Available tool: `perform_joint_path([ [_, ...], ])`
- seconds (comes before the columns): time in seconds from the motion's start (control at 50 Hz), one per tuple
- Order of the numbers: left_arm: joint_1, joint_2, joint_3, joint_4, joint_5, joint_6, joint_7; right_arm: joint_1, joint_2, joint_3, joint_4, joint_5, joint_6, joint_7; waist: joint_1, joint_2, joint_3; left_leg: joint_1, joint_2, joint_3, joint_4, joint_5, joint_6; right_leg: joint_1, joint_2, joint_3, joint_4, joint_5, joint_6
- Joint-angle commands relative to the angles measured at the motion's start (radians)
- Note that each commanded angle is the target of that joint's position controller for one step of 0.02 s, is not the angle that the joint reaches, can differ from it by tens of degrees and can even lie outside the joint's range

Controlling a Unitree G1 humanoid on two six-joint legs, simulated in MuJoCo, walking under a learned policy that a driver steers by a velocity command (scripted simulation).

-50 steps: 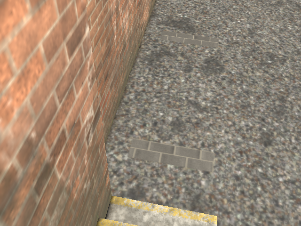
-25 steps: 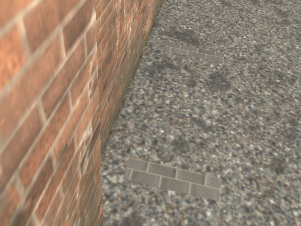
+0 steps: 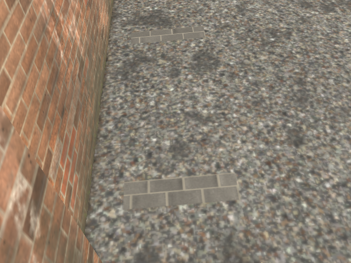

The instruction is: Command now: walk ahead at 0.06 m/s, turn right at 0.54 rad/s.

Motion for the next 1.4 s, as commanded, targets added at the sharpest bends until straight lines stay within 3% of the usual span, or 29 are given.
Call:
perform_joint_path([
  [0.02, -0.082, 0.139, 0.025, -0.129, 0.032, -0.018, 0.026, 0.061, -0.057, -0.039, -0.043, -0.035, 0.029, -0.003, -0.072, -0.209, -0.055, -0.114, -0.044, -0.002, 0.086, 0.303, 0.012, 0.058, -0.173, 0.397, -0.285, 0.472, -0.213],
  [0.04, -0.079, 0.116, 0.005, -0.128, 0.046, -0.026, 0.018, 0.145, -0.033, -0.036, -0.002, -0.046, 0.031, 0.004, -0.108, -0.198, -0.099, -0.059, -0.053, -0.012, 0.179, 0.330, 0.016, 0.011, -0.202, 0.385, -0.269, 0.575, -0.229],
  [0.08, -0.054, 0.092, -0.010, -0.134, 0.024, -0.033, 0.024, 0.118, -0.020, -0.031, -0.002, -0.037, 0.022, 0.020, -0.094, -0.142, -0.130, -0.042, -0.059, -0.021, 0.209, 0.342, 0.025, 0.010, -0.202, 0.340, -0.228, 0.634, -0.237],
  [0.1, -0.046, 0.081, -0.017, -0.128, 0.018, -0.032, 0.027, 0.107, -0.006, -0.023, -0.003, -0.032, 0.021, 0.021, -0.093, -0.153, -0.117, -0.033, -0.055, -0.022, 0.164, 0.340, 0.031, 0.010, -0.187, 0.318, -0.209, 0.662, -0.226],
  [0.14, -0.035, 0.081, -0.015, -0.122, 0.022, -0.037, 0.037, 0.092, -0.007, -0.018, -0.020, -0.024, 0.013, 0.016, -0.094, -0.189, -0.097, 0.003, -0.058, -0.030, 0.068, 0.325, 0.046, 0.016, -0.172, 0.323, -0.180, 0.802, -0.230],
  [0.18, -0.059, 0.109, -0.005, -0.118, 0.024, -0.044, 0.039, 0.140, -0.011, -0.008, -0.015, -0.017, 0.006, 0.022, -0.111, -0.203, -0.133, 0.100, -0.051, -0.017, -0.032, 0.328, 0.054, 0.031, -0.180, 0.302, -0.170, 0.904, -0.226],
  [0.28, -0.126, 0.009, -0.027, -0.078, -0.003, -0.058, 0.026, 0.372, 0.039, 0.020, 0.067, 0.007, -0.036, 0.053, -0.148, -0.263, -0.077, 0.470, 0.006, 0.046, -0.587, 0.251, 0.070, 0.039, -0.148, 0.231, -0.231, 1.054, -0.157],
  [0.3, -0.075, -0.028, -0.032, -0.077, -0.009, -0.054, 0.027, 0.388, 0.042, 0.027, 0.091, -0.002, -0.045, 0.066, -0.098, -0.134, -0.058, 0.520, 0.015, -0.004, -0.766, 0.620, 0.088, 0.086, -0.085, 0.190, -0.199, 0.931, -0.108],
  [0.32, 0.113, -0.048, -0.029, -0.059, -0.022, -0.038, 0.030, 0.279, 0.063, 0.055, 0.094, -0.028, -0.046, 0.073, 0.074, -0.003, -0.061, 0.412, 0.025, -0.125, -0.811, 0.788, 0.108, 0.243, -0.068, 0.240, -0.256, 0.535, -0.030],
  [0.34, 0.106, 0.009, -0.018, -0.053, -0.026, -0.023, 0.034, 0.247, 0.047, 0.051, 0.099, -0.020, -0.042, 0.078, 0.065, 0.039, -0.015, 0.382, 0.040, -0.120, -0.874, 0.758, 0.108, 0.233, -0.068, 0.238, -0.280, 0.379, -0.018],
  [0.36, 0.063, 0.015, -0.016, -0.068, -0.038, -0.007, 0.036, 0.232, 0.036, 0.047, 0.121, -0.017, -0.044, 0.085, 0.061, 0.048, 0.048, 0.270, 0.043, -0.166, -0.962, 0.566, 0.117, 0.255, -0.064, 0.214, -0.308, 0.241, -0.020],
  [0.38, -0.001, 0.009, -0.020, -0.086, -0.026, 0.006, 0.041, 0.230, -0.001, 0.031, 0.143, 0.001, -0.054, 0.092, 0.040, 0.029, 0.102, 0.207, 0.064, -0.215, -1.059, 0.536, 0.089, 0.271, -0.058, 0.182, -0.274, 0.241, -0.031],
  [0.4, 0.017, -0.013, -0.027, -0.083, -0.017, 0.013, 0.042, 0.209, 0.015, 0.034, 0.153, 0.011, -0.060, 0.084, 0.070, 0.046, 0.099, 0.241, 0.075, -0.211, -1.054, 0.514, 0.096, 0.314, -0.083, 0.212, -0.359, 0.254, -0.009],
  [0.42, 0.012, -0.025, -0.031, -0.086, -0.007, 0.021, 0.032, 0.245, 0.018, 0.030, 0.171, 0.021, -0.055, 0.076, 0.045, 0.011, 0.081, 0.308, 0.067, -0.164, -1.046, 0.520, 0.083, 0.309, -0.086, 0.201, -0.393, 0.287, 0.001],
  [0.46, 0.010, -0.051, -0.036, -0.086, -0.004, 0.018, 0.026, 0.329, 0.020, 0.018, 0.202, 0.018, -0.039, 0.064, 0.011, 0.027, 0.052, 0.442, 0.073, -0.154, -1.088, 0.567, 0.062, 0.285, -0.079, 0.177, -0.446, 0.281, 0.017],
  [0.48, 0.018, -0.037, -0.028, -0.075, -0.008, 0.015, 0.030, 0.346, 0.018, 0.008, 0.199, 0.030, -0.033, 0.055, -0.002, 0.014, 0.050, 0.494, 0.070, -0.150, -1.112, 0.552, 0.045, 0.268, -0.076, 0.162, -0.469, 0.292, 0.029],
  [0.56, 0.059, -0.060, -0.029, -0.050, 0.003, 0.007, 0.031, 0.362, 0.049, 0.000, 0.217, 0.018, -0.025, 0.047, -0.004, 0.024, 0.022, 0.560, 0.040, -0.099, -1.154, 0.517, 0.044, 0.256, -0.079, 0.129, -0.505, 0.321, 0.033],
  [0.64, 0.106, -0.035, -0.023, -0.020, 0.018, -0.014, 0.034, 0.372, 0.068, 0.004, 0.230, 0.001, -0.021, 0.032, -0.017, -0.028, 0.046, 0.595, 0.004, -0.036, -1.158, 0.441, 0.069, 0.205, -0.075, 0.125, -0.558, 0.348, 0.028],
  [0.7, 0.143, -0.028, -0.030, -0.008, 0.021, -0.019, 0.032, 0.367, 0.080, 0.013, 0.249, -0.011, -0.021, 0.033, -0.017, -0.043, 0.051, 0.596, 0.001, -0.004, -1.144, 0.515, 0.086, 0.203, -0.068, 0.129, -0.576, 0.424, 0.017],
  [0.78, 0.167, 0.019, -0.032, 0.004, 0.022, -0.018, 0.055, 0.373, 0.059, 0.014, 0.251, -0.009, -0.030, 0.026, -0.017, -0.081, 0.057, 0.577, -0.028, 0.034, -1.163, 0.306, 0.086, 0.189, -0.055, 0.132, -0.629, 0.250, 0.003],
  [0.86, 0.166, 0.029, -0.035, 0.005, 0.014, -0.028, 0.061, 0.393, 0.069, 0.022, 0.252, -0.014, -0.040, 0.020, -0.023, -0.113, 0.072, 0.564, -0.038, 0.068, -1.122, 0.319, 0.077, 0.186, -0.049, 0.139, -0.652, 0.256, -0.015],
  [0.88, 0.163, 0.029, -0.036, 0.003, 0.013, -0.030, 0.062, 0.396, 0.067, 0.023, 0.253, -0.014, -0.042, 0.019, -0.020, -0.114, 0.070, 0.555, -0.038, 0.071, -1.114, 0.323, 0.074, 0.200, -0.048, 0.138, -0.648, 0.275, -0.018],
  [0.92, 0.170, 0.042, -0.032, -0.001, 0.006, -0.024, 0.063, 0.396, 0.030, 0.007, 0.248, 0.020, -0.051, 0.021, -0.006, -0.080, 0.039, 0.552, -0.048, 0.092, -1.102, 0.291, 0.076, 0.252, -0.051, 0.133, -0.623, 0.294, -0.035],
  [0.98, 0.153, 0.051, -0.027, -0.012, -0.001, -0.020, 0.073, 0.368, 0.049, 0.010, 0.241, 0.017, -0.069, 0.026, 0.008, -0.117, 0.084, 0.484, -0.051, 0.101, -1.082, 0.274, 0.086, 0.255, -0.059, 0.152, -0.618, 0.219, -0.052],
  [1.04, 0.132, 0.039, -0.029, -0.018, -0.001, -0.027, 0.073, 0.385, 0.056, 0.011, 0.243, 0.022, -0.076, 0.028, 0.009, -0.125, 0.034, 0.498, -0.050, 0.107, -1.028, 0.362, 0.090, 0.307, -0.049, 0.123, -0.547, 0.406, -0.060],
  [1.1, 0.105, 0.014, -0.039, -0.029, 0.003, -0.028, 0.071, 0.382, 0.034, 0.007, 0.240, 0.027, -0.075, 0.034, 0.010, -0.063, 0.023, 0.513, -0.040, 0.087, -1.015, 0.486, 0.097, 0.314, -0.034, 0.093, -0.474, 0.514, -0.054],
  [1.18, 0.097, 0.025, -0.043, -0.028, 0.000, -0.028, 0.068, 0.373, 0.028, 0.009, 0.232, 0.018, -0.078, 0.041, 0.005, -0.060, -0.001, 0.527, -0.046, 0.076, -0.997, 0.544, 0.122, 0.333, -0.030, 0.088, -0.398, 0.525, -0.046],
  [1.24, 0.062, 0.011, -0.046, -0.038, -0.008, -0.032, 0.062, 0.368, 0.018, 0.003, 0.236, 0.026, -0.069, 0.040, -0.001, -0.037, 0.031, 0.545, -0.046, 0.070, -0.964, 0.574, 0.148, 0.275, -0.014, 0.071, -0.363, 0.494, -0.047],
  [1.4, 0.082, 0.034, -0.034, -0.003, -0.004, -0.041, 0.059, 0.333, 0.005, -0.005, 0.227, 0.021, -0.076, 0.033, 0.007, -0.091, 0.024, 0.474, -0.083, 0.069, -0.852, 0.589, 0.155, 0.338, -0.018, 0.094, -0.271, 0.636, -0.064],
])
Keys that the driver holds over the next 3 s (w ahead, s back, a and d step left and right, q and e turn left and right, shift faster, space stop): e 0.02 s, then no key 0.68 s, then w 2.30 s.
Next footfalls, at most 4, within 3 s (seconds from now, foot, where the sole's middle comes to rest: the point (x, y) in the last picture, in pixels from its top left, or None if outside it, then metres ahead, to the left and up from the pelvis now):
0.28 left None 0.04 0.18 -0.74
2.22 left None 0.23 0.21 -0.94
2.68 right None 0.48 -0.10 -1.15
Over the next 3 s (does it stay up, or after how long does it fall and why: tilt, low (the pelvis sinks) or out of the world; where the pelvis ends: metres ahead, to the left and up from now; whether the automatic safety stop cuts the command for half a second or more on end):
stays up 0.52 0.00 -0.42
